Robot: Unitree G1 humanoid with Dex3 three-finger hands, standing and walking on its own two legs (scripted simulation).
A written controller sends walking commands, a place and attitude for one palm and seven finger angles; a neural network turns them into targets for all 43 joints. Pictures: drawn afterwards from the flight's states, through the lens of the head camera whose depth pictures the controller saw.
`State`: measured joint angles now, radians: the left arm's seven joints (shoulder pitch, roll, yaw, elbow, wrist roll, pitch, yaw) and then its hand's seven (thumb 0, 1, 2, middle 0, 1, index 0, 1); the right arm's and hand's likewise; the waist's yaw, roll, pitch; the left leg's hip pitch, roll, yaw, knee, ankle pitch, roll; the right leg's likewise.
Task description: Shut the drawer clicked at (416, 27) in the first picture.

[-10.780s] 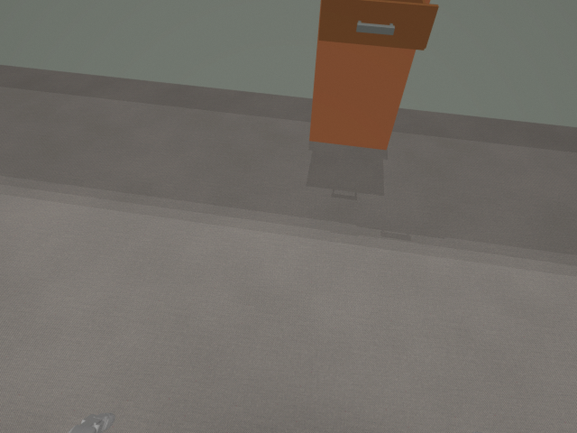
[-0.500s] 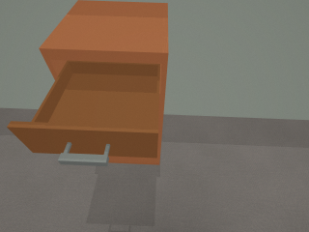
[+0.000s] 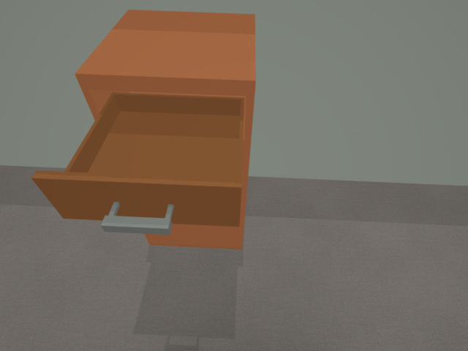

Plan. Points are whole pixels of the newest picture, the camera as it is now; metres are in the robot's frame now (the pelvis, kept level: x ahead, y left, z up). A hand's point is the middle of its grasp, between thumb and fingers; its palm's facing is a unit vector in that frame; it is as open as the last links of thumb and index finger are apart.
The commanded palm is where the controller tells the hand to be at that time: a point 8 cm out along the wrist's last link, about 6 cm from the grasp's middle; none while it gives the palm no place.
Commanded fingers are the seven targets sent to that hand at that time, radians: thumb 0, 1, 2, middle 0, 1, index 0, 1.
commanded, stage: come to a stop and stand still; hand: left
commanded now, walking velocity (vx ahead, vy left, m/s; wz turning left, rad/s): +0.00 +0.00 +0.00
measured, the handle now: (140, 216) +0.36 +0.21 -0.01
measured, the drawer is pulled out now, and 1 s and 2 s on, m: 0.30 0.30 0.30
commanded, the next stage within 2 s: look again from close up in 0.08 s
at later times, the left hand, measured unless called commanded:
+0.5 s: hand out of the picture +0.02 +0.17 -0.17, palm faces +0.05 -0.98 -0.20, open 7.3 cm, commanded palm none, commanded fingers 0.00 0.90 0.90 -0.20 -0.30 -0.20 -0.30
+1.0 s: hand out of the picture +0.00 +0.16 -0.18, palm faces +0.04 -0.99 -0.16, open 7.3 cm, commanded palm none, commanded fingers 0.00 0.90 0.90 -0.20 -0.30 -0.20 -0.30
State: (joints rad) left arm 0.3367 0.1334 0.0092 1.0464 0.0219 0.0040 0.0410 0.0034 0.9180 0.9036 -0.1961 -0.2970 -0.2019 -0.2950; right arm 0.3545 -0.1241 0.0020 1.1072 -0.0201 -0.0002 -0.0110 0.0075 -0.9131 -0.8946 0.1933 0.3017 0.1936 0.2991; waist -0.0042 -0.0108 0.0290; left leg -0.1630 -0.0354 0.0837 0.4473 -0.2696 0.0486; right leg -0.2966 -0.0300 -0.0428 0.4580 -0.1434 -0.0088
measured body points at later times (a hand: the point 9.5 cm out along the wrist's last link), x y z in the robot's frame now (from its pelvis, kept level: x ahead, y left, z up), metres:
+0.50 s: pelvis +0.01 +0.01 +0.00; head +0.00 +0.00 +0.45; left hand +0.01 +0.23 -0.16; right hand +0.02 -0.21 -0.16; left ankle -0.01 +0.09 -0.74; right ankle +0.06 -0.11 -0.74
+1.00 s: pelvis +0.03 +0.00 +0.00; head +0.02 +0.01 +0.45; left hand +0.00 +0.21 -0.16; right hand -0.01 -0.21 -0.16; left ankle -0.01 +0.09 -0.74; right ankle +0.06 -0.11 -0.74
